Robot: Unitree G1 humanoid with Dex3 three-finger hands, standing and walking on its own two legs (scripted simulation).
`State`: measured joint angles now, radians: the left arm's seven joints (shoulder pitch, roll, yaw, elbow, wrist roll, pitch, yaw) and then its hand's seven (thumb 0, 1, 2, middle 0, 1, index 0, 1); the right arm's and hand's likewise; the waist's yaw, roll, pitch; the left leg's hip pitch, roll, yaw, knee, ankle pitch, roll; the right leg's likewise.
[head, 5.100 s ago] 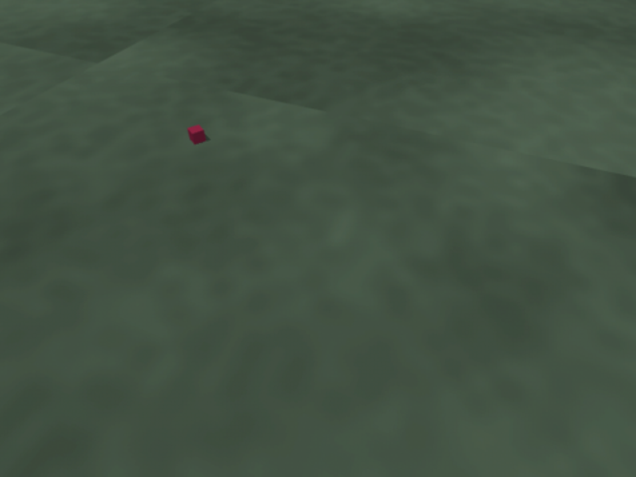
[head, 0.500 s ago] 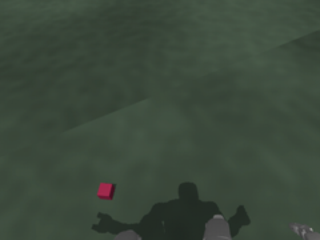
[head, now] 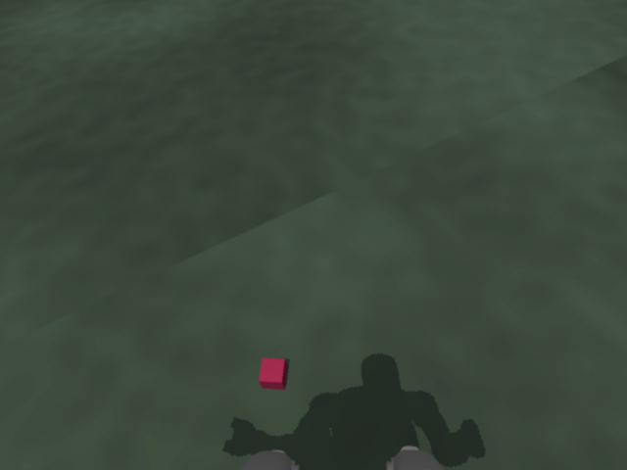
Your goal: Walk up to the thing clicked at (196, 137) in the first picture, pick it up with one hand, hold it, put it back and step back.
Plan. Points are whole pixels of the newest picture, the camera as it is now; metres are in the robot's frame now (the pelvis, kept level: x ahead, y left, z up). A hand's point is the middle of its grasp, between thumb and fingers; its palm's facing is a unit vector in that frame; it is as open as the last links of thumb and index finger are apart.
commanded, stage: walk up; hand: left
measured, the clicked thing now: (273, 373) +0.47 +0.19 -0.70
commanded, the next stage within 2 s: none
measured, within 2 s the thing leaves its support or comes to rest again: neither
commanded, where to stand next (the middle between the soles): +0.09 -0.03 m, yaw -3 degrees
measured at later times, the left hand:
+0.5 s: hand out of the picture +0.11 +0.29 -0.16, palm faces -0.12 -0.93 -0.34, open 7.3 cm
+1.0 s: hand out of the picture +0.12 +0.25 -0.13, palm faces -0.05 -0.93 -0.36, open 7.3 cm
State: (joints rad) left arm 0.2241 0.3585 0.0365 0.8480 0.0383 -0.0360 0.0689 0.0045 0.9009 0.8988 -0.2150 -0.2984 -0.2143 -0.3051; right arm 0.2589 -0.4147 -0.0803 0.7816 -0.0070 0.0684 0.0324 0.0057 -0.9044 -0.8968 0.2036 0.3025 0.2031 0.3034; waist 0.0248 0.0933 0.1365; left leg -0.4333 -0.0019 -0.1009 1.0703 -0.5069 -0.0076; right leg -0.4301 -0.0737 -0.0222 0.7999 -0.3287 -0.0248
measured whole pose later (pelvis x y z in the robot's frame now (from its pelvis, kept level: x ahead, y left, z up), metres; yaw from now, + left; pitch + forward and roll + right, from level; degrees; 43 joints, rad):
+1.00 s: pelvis +0.01 -0.01 +0.02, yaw -4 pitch -3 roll +0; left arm 0.11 0.38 0.04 1.02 -0.01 0.01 -0.01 0.00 0.91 0.90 -0.21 -0.30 -0.21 -0.30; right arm 0.17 -0.35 0.00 1.01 -0.02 -0.04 0.00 0.01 -0.90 -0.90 0.21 0.30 0.21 0.30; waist 0.01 0.00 0.09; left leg -0.30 0.03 0.03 0.66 -0.31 0.00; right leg -0.28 -0.01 0.03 0.65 -0.32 0.02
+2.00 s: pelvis +0.02 +0.00 +0.04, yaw -5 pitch -3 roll +0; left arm 0.07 0.34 0.01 1.17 0.00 0.00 -0.01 0.00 0.91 0.90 -0.21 -0.30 -0.21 -0.30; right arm 0.07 -0.33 -0.02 1.15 -0.01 -0.02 0.01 0.00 -0.90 -0.90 0.20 0.30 0.20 0.30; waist 0.00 0.00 0.06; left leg -0.13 0.02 0.04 0.33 -0.16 0.00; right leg -0.11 -0.02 0.04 0.33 -0.17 0.03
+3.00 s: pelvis +0.03 -0.02 +0.04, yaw -4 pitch -3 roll +0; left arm 0.11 0.35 -0.01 1.12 0.01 -0.01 0.00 0.00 0.91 0.90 -0.21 -0.30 -0.21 -0.30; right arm 0.10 -0.35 -0.01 1.15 -0.02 -0.01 0.01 0.00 -0.90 -0.90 0.20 0.30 0.20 0.30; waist 0.00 0.01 0.05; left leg -0.11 0.03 0.02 0.31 -0.16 -0.02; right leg -0.09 -0.01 0.02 0.32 -0.19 0.01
